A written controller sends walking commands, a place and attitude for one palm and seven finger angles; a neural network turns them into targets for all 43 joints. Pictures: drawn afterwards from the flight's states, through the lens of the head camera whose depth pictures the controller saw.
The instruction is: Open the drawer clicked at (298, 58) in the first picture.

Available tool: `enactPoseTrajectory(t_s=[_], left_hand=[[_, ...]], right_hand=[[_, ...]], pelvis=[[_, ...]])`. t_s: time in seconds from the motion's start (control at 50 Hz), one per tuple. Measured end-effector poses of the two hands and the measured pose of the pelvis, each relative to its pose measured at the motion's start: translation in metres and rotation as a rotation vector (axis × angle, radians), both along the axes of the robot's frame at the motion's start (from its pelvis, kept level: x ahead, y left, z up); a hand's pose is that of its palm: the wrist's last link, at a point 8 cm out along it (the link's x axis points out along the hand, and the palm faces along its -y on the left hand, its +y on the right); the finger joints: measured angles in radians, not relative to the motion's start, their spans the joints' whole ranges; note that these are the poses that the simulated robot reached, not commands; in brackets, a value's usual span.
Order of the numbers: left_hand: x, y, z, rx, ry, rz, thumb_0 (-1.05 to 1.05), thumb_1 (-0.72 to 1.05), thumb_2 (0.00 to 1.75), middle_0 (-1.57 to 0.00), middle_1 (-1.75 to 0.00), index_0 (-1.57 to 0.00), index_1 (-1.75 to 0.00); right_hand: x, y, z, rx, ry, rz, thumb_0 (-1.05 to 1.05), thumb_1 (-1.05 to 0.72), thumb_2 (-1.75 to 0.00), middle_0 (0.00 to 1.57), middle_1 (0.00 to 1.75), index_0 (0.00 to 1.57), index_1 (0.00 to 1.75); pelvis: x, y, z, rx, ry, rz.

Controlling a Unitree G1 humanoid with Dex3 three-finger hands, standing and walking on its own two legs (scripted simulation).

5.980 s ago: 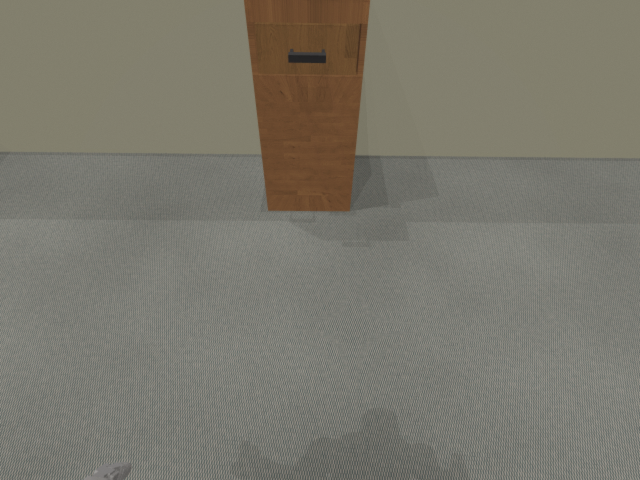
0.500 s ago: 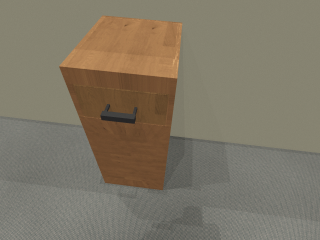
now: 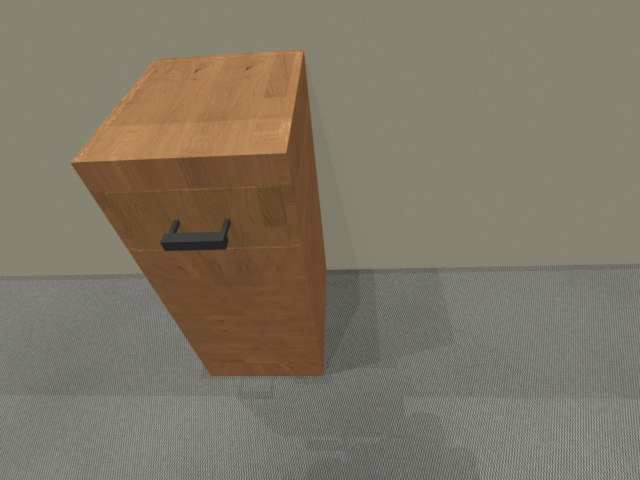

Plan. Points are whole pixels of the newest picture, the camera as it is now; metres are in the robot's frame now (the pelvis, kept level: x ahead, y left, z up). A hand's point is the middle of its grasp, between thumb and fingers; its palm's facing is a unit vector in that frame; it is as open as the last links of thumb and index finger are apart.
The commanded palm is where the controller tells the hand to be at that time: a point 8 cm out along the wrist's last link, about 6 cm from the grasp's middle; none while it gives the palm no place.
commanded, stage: come to a stop and stand still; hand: left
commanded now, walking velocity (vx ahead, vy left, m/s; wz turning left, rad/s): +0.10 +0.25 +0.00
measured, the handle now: (197, 232) +0.55 +0.29 -0.04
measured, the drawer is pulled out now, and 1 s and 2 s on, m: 0.00 0.00 0.00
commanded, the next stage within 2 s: look again from close up in 0.84 s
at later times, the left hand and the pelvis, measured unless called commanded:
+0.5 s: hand out of the picture -0.03 +0.22 -0.18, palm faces +0.13 -0.97 -0.20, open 7.4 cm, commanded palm none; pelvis +0.01 +0.04 +0.00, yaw +2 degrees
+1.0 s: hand out of the picture +0.02 +0.24 -0.18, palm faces +0.03 -0.97 -0.23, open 7.4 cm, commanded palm none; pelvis +0.01 +0.06 +0.00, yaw +2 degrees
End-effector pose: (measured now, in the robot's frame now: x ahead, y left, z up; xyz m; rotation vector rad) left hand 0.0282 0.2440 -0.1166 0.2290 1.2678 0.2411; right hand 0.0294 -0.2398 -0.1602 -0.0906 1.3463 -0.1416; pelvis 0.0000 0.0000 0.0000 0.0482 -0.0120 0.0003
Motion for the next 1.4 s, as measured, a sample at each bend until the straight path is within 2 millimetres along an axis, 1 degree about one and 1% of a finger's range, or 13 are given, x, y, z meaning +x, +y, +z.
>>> enactPoseTrajectory(t_s=[0.08,0.2,0.3,0.4,0.48,0.62,0.72,0.82,0.94,1.02,1.12,1.24,1.4], left_hand=[[-0.006,-0.018,0.005,-0.026,0.017,0.005,0.00,0.91,0.90,-0.20,-0.30,-0.20,-0.30],[-0.022,-0.016,0.004,-0.031,0.034,0.064,0.01,0.92,0.90,-0.20,-0.30,-0.20,-0.30],[-0.047,-0.005,-0.004,-0.047,0.099,0.106,0.00,0.91,0.90,-0.20,-0.30,-0.20,-0.30],[-0.066,0.014,-0.026,-0.085,0.169,0.133,0.00,0.91,0.90,-0.20,-0.30,-0.20,-0.30],[-0.064,0.022,-0.032,-0.111,0.176,0.129,0.00,0.91,0.90,-0.20,-0.30,-0.20,-0.30],[-0.044,0.026,-0.035,-0.143,0.153,0.082,0.00,0.91,0.90,-0.20,-0.30,-0.19,-0.30],[-0.026,0.032,-0.035,-0.144,0.122,0.054,0.00,0.91,0.90,-0.20,-0.30,-0.20,-0.30],[-0.014,0.040,-0.033,-0.125,0.105,0.039,0.00,0.91,0.90,-0.20,-0.30,-0.20,-0.30],[-0.012,0.044,-0.029,-0.106,0.109,0.031,0.00,0.91,0.90,-0.20,-0.30,-0.19,-0.30],[-0.015,0.045,-0.029,-0.074,0.106,-0.001,0.00,0.91,0.90,-0.20,-0.30,-0.20,-0.30],[-0.022,0.045,-0.025,-0.055,0.100,0.001,0.00,0.91,0.90,-0.20,-0.30,-0.20,-0.30],[-0.027,0.034,-0.022,-0.049,0.082,0.002,0.00,0.91,0.90,-0.20,-0.30,-0.20,-0.30],[-0.039,0.008,-0.022,-0.080,0.089,0.010,0.00,0.91,0.90,-0.20,-0.30,-0.20,-0.30]], right_hand=[[-0.017,-0.008,0.007,0.004,0.030,-0.001,0.00,-0.91,-0.90,0.19,0.29,0.20,0.30],[-0.029,-0.011,0.011,-0.020,0.119,0.048,0.00,-0.91,-0.90,0.19,0.29,0.20,0.30],[-0.006,0.002,0.014,-0.043,0.088,0.086,0.01,-0.91,-0.90,0.19,0.29,0.20,0.30],[0.025,0.028,0.011,-0.070,-0.017,0.109,0.00,-0.91,-0.90,0.19,0.29,0.20,0.30],[0.041,0.052,0.019,-0.062,-0.053,0.125,0.00,-0.91,-0.90,0.19,0.29,0.20,0.30],[0.053,0.068,0.025,-0.071,-0.099,0.107,0.00,-0.93,-0.90,0.20,0.30,0.20,0.30],[0.041,0.070,0.025,-0.082,-0.077,0.084,-0.01,-0.93,-0.90,0.20,0.30,0.20,0.30],[0.015,0.070,0.023,-0.083,-0.012,0.065,0.00,-0.93,-0.90,0.20,0.30,0.20,0.30],[-0.019,0.075,0.019,-0.056,0.079,0.042,0.00,-0.91,-0.90,0.20,0.29,0.20,0.30],[-0.033,0.077,0.013,-0.031,0.084,0.041,0.00,-0.91,-0.90,0.20,0.29,0.20,0.30],[-0.040,0.079,0.002,0.002,0.066,0.047,0.00,-0.90,-0.90,0.20,0.29,0.20,0.30],[-0.036,0.077,-0.004,0.033,0.029,0.048,0.00,-0.91,-0.90,0.20,0.29,0.20,0.30],[-0.038,0.056,-0.001,0.022,0.035,0.059,0.01,-0.91,-0.90,0.20,0.29,0.20,0.30]], pelvis=[[0.000,-0.006,0.008,0.013,0.013,0.005],[0.000,-0.005,0.010,0.007,0.027,0.041],[0.000,0.008,0.008,0.003,0.028,0.050],[0.002,0.029,-0.005,-0.041,0.019,0.056],[0.007,0.038,-0.003,-0.039,0.014,0.040],[0.012,0.051,0.000,-0.049,0.007,0.028],[0.014,0.058,0.001,-0.049,0.001,0.024],[0.016,0.060,0.001,-0.047,-0.003,0.023],[0.016,0.059,0.002,-0.045,-0.004,0.026],[0.008,0.058,-0.002,-0.051,0.011,0.029],[0.004,0.055,-0.006,-0.047,-0.003,0.029],[0.000,0.045,-0.007,-0.038,-0.023,0.024],[-0.007,0.029,-0.005,-0.031,-0.016,0.023]])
